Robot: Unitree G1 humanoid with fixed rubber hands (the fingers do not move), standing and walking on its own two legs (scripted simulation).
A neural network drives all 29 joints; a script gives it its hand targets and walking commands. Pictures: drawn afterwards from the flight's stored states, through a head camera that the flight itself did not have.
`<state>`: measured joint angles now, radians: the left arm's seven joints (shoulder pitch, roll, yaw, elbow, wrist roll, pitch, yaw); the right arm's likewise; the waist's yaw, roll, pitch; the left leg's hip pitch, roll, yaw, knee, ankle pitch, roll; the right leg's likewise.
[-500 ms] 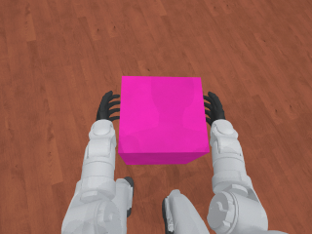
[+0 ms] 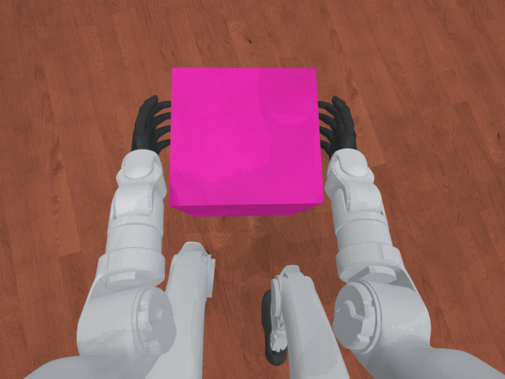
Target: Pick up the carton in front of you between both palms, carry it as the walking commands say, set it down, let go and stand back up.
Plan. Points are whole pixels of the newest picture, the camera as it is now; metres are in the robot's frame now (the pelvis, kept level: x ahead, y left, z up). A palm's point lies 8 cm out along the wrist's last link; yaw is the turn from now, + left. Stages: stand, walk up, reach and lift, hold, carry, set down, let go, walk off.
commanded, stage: set down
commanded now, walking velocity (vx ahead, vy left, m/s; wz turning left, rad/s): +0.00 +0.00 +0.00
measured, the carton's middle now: (244, 156) +0.45 +0.05 -0.16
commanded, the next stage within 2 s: none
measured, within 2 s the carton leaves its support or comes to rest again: rests again in 2.00 s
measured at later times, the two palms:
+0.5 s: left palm (161, 157) +0.45 +0.21 -0.25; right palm (305, 152) +0.49 -0.08 -0.23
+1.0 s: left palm (162, 152) +0.48 +0.24 -0.34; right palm (286, 159) +0.51 -0.06 -0.36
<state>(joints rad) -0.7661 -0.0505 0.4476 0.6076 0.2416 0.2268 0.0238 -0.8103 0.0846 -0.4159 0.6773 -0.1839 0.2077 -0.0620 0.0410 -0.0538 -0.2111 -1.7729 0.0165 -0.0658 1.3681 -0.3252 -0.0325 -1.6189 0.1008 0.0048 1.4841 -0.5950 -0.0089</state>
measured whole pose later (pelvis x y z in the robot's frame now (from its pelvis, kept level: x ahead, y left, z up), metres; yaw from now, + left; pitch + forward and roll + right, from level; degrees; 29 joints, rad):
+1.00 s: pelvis -0.03 +0.00 -0.19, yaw -2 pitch +45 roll -2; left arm -1.32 0.22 0.41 0.90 0.06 0.23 0.04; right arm -1.35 -0.15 -0.21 0.92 -0.06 0.22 -0.17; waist 0.14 -0.01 0.15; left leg -2.40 0.01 -0.06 1.99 -0.38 -0.04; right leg -2.22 0.14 -0.01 2.16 -0.73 0.02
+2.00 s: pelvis -0.05 +0.01 -0.21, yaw -1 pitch +39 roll +1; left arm -1.43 0.33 0.48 1.16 0.04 0.09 -0.03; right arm -1.49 -0.18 -0.23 1.07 -0.16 0.12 -0.04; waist 0.11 0.01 0.32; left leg -2.36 0.03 -0.02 2.04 -0.36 -0.02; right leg -2.20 0.16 0.04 2.24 -0.71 0.05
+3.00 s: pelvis -0.02 +0.02 -0.05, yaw -2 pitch +48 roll -3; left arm -1.07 0.25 0.35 0.74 -0.06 0.17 0.06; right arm -1.20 -0.32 -0.17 0.85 0.04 0.20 -0.04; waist 0.11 -0.03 -0.04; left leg -2.04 0.01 -0.04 1.51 -0.32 -0.01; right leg -1.89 0.09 0.03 1.65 -0.60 0.03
